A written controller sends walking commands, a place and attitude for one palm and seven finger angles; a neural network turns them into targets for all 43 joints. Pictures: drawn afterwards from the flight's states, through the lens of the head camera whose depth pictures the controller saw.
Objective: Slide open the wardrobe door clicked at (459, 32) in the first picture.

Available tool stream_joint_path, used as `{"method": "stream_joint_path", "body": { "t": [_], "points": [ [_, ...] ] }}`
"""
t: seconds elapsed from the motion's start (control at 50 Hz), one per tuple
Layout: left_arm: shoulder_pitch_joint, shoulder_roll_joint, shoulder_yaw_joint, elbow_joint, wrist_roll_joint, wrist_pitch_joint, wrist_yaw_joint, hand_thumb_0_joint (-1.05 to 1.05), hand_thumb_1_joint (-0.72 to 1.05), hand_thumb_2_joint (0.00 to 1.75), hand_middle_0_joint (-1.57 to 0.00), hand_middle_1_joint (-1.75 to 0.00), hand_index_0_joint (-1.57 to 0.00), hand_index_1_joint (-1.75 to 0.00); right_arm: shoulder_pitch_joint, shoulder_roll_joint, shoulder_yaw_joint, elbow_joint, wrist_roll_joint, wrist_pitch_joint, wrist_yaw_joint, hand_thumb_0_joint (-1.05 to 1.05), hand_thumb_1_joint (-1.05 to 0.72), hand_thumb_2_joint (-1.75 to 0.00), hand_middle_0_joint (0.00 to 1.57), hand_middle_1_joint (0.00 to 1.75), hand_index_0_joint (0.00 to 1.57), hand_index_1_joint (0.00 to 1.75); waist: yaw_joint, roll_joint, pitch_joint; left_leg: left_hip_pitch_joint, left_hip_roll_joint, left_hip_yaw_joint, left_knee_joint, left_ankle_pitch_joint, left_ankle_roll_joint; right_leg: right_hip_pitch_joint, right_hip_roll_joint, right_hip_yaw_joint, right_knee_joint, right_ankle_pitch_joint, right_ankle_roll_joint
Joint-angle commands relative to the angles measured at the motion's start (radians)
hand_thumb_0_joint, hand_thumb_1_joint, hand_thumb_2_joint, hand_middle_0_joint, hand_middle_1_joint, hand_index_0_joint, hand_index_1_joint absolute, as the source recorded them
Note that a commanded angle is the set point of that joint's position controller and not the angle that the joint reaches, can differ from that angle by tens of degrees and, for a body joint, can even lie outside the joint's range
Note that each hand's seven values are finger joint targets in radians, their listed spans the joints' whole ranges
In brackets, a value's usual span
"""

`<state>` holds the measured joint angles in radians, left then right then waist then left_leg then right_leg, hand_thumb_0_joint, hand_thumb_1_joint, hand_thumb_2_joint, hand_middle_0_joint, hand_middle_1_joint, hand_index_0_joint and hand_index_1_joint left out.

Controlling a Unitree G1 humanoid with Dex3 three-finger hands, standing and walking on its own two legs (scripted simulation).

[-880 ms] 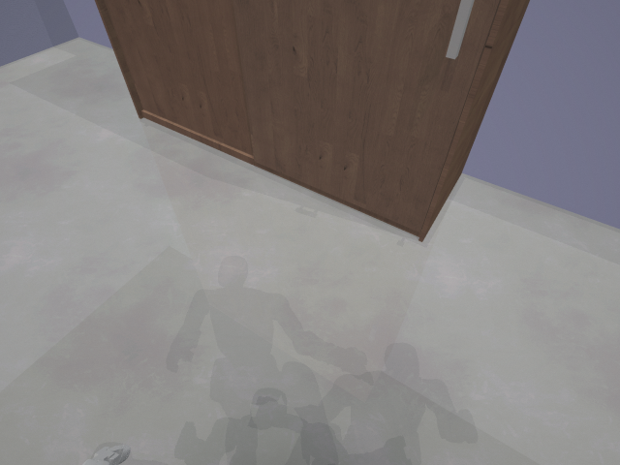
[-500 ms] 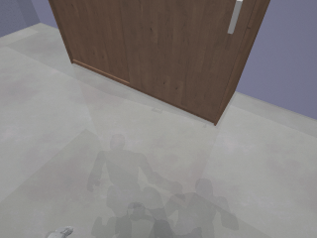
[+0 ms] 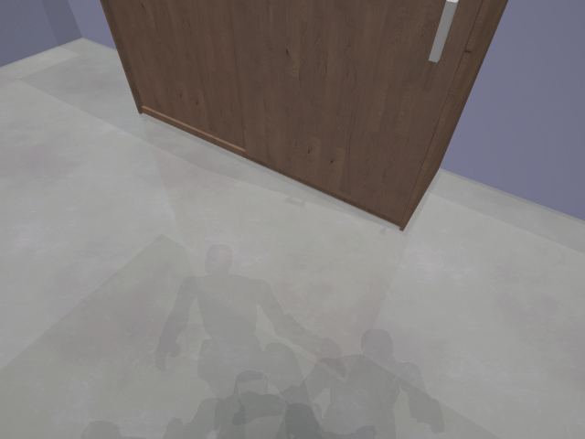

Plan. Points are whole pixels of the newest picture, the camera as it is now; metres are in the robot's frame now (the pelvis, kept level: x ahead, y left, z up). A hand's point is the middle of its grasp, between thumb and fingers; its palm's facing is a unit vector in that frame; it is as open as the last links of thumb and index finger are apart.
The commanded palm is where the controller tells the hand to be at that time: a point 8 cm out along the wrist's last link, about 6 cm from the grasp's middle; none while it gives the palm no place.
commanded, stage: look at it before walking up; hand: right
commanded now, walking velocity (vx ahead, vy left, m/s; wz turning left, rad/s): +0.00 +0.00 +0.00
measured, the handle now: (444, 29) +1.16 -0.37 +0.10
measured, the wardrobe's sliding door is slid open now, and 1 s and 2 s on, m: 0.00 0.00 0.00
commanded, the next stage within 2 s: walk to a spot facing it in 0.56 s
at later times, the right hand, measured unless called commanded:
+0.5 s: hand out of the picture +0.07 -0.25 -0.16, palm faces -0.02 +0.94 -0.33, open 7.4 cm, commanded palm none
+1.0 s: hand out of the picture +0.04 -0.18 -0.19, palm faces -0.04 +0.98 -0.21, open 7.4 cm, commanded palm none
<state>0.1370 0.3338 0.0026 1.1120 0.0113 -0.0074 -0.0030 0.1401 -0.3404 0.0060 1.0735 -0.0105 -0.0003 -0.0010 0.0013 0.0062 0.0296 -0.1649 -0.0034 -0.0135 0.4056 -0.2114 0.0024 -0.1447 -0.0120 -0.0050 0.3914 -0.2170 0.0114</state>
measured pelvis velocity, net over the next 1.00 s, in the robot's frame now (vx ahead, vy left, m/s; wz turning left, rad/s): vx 0.05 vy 0.01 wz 0.08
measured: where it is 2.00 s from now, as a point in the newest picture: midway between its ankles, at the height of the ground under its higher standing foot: (278, 382)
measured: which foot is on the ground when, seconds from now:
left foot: down 0.00-1.00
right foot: down 0.00-0.98, up 1.00-1.00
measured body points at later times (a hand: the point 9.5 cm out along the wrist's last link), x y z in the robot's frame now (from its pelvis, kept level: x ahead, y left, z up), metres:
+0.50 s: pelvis +0.00 +0.00 +0.00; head +0.00 +0.00 +0.45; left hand +0.08 +0.29 -0.13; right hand +0.07 -0.30 -0.13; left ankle +0.01 +0.12 -0.74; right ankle +0.00 -0.13 -0.74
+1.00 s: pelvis +0.05 +0.01 -0.02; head +0.05 +0.02 +0.43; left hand +0.03 +0.26 -0.18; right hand +0.05 -0.23 -0.17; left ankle +0.01 +0.12 -0.74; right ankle +0.00 -0.12 -0.74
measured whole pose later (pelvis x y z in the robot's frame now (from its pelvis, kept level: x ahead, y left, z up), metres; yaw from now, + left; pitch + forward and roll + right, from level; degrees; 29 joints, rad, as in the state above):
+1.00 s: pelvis +0.05 +0.01 -0.02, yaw +5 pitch -1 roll +1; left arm 0.31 0.23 0.03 1.09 0.02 -0.01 -0.01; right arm 0.37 -0.20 -0.03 1.06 -0.03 -0.01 0.03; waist -0.01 -0.03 -0.01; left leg -0.22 -0.04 -0.02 0.63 -0.38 0.02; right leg -0.20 -0.08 -0.07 0.69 -0.46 0.01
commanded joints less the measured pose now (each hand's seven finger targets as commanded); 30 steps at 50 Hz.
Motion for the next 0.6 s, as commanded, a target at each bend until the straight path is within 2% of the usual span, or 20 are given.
{"method": "stream_joint_path", "body": {
  "t": [0.0, 0.2, 0.44, 0.48, 0.58],
  "points": [
    [-0.053, 0.200, 0.034, -0.067, -0.002, -0.024, 0.015, 0.00, 0.90, 0.90, -0.20, -0.30, -0.20, -0.30, -0.044, -0.204, -0.039, -0.062, -0.001, -0.027, -0.012, 0.00, -0.90, -0.90, 0.20, 0.30, 0.20, 0.30, -0.002, 0.007, -0.049, 0.002, 0.120, -0.108, -0.086, 0.082, 0.033, -0.002, -0.101, 0.095, -0.069, 0.095, -0.037],
    [-0.054, 0.198, 0.034, -0.066, -0.003, -0.027, 0.016, 0.00, 0.90, 0.90, -0.20, -0.30, -0.20, -0.30, -0.043, -0.202, -0.040, -0.063, -0.001, -0.029, -0.012, 0.00, -0.90, -0.90, 0.20, 0.30, 0.20, 0.30, -0.003, 0.002, -0.056, 0.013, 0.120, -0.102, -0.084, 0.117, 0.031, 0.005, -0.104, 0.098, -0.074, 0.122, -0.037],
    [-0.059, 0.200, 0.032, -0.064, -0.003, -0.026, 0.015, 0.00, 0.90, 0.90, -0.20, -0.30, -0.20, -0.30, -0.033, -0.199, -0.037, -0.057, -0.001, -0.027, -0.010, 0.00, -0.90, -0.90, 0.20, 0.30, 0.20, 0.30, -0.004, -0.012, -0.049, 0.008, 0.120, -0.100, -0.098, 0.086, 0.027, 0.011, -0.105, 0.102, -0.087, 0.102, -0.038],
    [-0.056, 0.202, 0.033, -0.062, -0.003, -0.027, 0.016, 0.00, 0.90, 0.90, -0.20, -0.30, -0.20, -0.30, -0.037, -0.201, -0.038, -0.055, -0.002, -0.028, -0.010, 0.00, -0.90, -0.90, 0.20, 0.30, 0.20, 0.30, -0.001, 0.002, -0.058, 0.014, 0.120, -0.100, -0.096, 0.108, 0.028, 0.017, -0.105, 0.102, -0.085, 0.119, -0.037],
    [-0.058, 0.205, 0.032, -0.060, -0.004, -0.030, 0.018, 0.00, 0.90, 0.90, -0.20, -0.30, -0.20, -0.30, -0.029, -0.200, -0.038, -0.050, 0.000, -0.029, -0.011, 0.00, -0.90, -0.90, 0.20, 0.30, 0.20, 0.30, -0.004, -0.013, -0.078, 0.034, 0.122, -0.092, -0.087, 0.158, 0.027, 0.033, -0.110, 0.100, -0.084, 0.161, -0.037]
  ]
}}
